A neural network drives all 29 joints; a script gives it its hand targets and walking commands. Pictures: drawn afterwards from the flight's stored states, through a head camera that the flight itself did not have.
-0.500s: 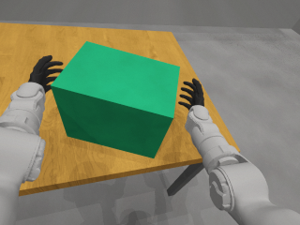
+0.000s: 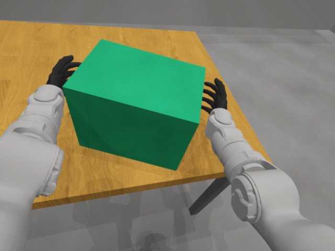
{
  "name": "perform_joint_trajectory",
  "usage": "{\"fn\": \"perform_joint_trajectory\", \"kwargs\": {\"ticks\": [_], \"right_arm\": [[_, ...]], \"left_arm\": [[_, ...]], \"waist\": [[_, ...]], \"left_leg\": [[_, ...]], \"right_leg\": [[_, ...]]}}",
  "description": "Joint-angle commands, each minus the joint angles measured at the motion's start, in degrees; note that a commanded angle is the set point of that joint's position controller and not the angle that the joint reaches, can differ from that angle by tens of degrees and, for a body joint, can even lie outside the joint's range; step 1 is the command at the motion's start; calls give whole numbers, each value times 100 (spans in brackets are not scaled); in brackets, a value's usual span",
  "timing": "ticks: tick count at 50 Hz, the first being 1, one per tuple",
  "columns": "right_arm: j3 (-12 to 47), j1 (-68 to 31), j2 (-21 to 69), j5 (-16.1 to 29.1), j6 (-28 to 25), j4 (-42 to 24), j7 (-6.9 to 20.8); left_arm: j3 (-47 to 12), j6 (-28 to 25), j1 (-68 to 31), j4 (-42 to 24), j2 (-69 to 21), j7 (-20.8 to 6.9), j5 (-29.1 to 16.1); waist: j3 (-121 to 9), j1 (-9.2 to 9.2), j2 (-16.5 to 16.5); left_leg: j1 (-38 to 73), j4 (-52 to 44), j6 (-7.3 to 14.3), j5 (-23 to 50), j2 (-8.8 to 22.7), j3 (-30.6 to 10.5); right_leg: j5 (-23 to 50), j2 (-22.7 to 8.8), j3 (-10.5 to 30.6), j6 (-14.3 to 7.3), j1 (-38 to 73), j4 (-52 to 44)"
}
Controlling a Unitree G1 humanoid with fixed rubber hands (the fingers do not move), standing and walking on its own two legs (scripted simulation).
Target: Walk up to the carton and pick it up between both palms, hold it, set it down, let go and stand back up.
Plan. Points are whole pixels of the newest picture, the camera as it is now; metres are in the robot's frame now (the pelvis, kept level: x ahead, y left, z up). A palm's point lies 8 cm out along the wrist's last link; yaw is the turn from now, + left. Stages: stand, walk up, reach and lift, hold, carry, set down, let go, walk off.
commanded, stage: reach and lift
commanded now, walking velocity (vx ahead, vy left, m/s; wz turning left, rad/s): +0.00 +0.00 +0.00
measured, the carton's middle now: (140, 108) +0.49 -0.04 +0.05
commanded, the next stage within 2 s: none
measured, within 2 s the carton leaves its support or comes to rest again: neither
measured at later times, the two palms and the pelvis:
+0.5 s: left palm (59, 88) +0.52 +0.14 +0.11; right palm (216, 110) +0.42 -0.21 +0.11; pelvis +0.00 -0.01 +0.00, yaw +0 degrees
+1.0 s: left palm (60, 88) +0.52 +0.14 +0.11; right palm (215, 113) +0.41 -0.21 +0.10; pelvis +0.02 +0.00 +0.02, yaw +0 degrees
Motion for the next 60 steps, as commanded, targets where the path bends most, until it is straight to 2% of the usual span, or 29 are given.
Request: {"fn": "perform_joint_trajectory", "kwargs": {"ticks": [1,10,20,32,41,44,45,46,49,51,52,54,57,59,60], "right_arm": [[-92,-2617,-498,-175,-110,-1193,-10],[-191,-2599,-215,-285,-89,-1260,-59],[-336,-2603,100,-521,-73,-1364,-45],[-751,-2530,586,-1089,-195,-1350,131],[-1262,-2277,1379,-1959,-516,-1213,473],[-1331,-2229,2220,-2482,-690,-1239,750],[-1214,-1947,2568,-2659,-665,-1302,837],[-1179,-1927,2978,-2815,-659,-1426,935],[-1237,-1711,3230,-3095,-664,-1479,1164],[-1209,-1516,3270,-3178,-672,-1577,1219],[-1198,-1434,3293,-3190,-700,-1607,1220],[-1146,-1370,3271,-3227,-782,-1608,1266],[-988,-1219,3445,-3271,-762,-1592,1307],[-889,-1181,3457,-3204,-778,-1627,1326],[-845,-1106,3497,-3187,-758,-1614,1318]], "left_arm": [[277,-174,-3083,-936,364,94,196],[426,-102,-3012,-1088,54,32,368],[654,-135,-3003,-1234,-99,-25,551],[1124,-282,-3035,-1426,-397,-180,1006],[1901,-529,-2927,-1443,-986,-468,1805],[2212,-659,-2874,-1212,-1769,-685,2293],[2495,-613,-2662,-1026,-2075,-846,2576],[2641,-613,-2593,-887,-2437,-1001,2800],[3025,-643,-2512,-829,-2943,-1153,3212],[3180,-595,-2417,-985,-3056,-1176,3378],[3113,-571,-2422,-1135,-3137,-1165,3386],[3094,-520,-2390,-1353,-3215,-1136,3376],[3245,-472,-2345,-1370,-3134,-1159,3450],[3237,-407,-2136,-1406,-3247,-1143,3502],[3259,-390,-2149,-1471,-3185,-1162,3490]], "waist": [[-3648,53,1291],[-3508,67,1346],[-3457,81,1262],[-3236,175,1269],[-2858,304,1112],[-2660,408,1084],[-2323,334,935],[-2227,364,855],[-1929,384,997],[-1923,391,1006],[-2012,316,1036],[-2074,346,1008],[-1847,459,724],[-1723,494,806],[-1601,512,746]], "left_leg": [[2379,-222,-525,1711,105,-98],[2516,-195,-568,1976,116,-60],[2424,-276,-528,1887,121,-19],[2684,-448,-566,1925,147,66],[2966,-768,-581,2032,134,208],[3073,-916,-604,2102,129,260],[3008,-1022,-560,2034,110,119],[2900,-1143,-513,1880,95,115],[3117,-1241,-619,2011,131,90],[3303,-1289,-666,2152,141,129],[3486,-1287,-734,2367,170,113],[3871,-1224,-855,2980,247,102],[3781,-1282,-750,2946,185,189],[3893,-1319,-807,3251,225,162],[3880,-1313,-773,3182,202,183]], "right_leg": [[1366,79,-197,-332,1113,-8],[1635,106,-178,-331,1273,-71],[1676,68,-139,-304,1517,-88],[1490,26,-174,-290,1708,-209],[1510,-28,-195,-228,2194,-466],[1659,-13,-196,-220,2462,-631],[1800,-37,-119,-208,2875,-732],[1864,-61,-90,-170,3099,-763],[1857,15,-48,-222,3090,-845],[2009,54,-63,-212,3180,-902],[2110,83,-102,-188,3160,-918],[2058,176,-183,-164,3014,-969],[2130,159,-144,-112,3283,-1041],[2244,165,-148,-77,3350,-1019],[2123,162,-140,-78,3345,-1075]]}}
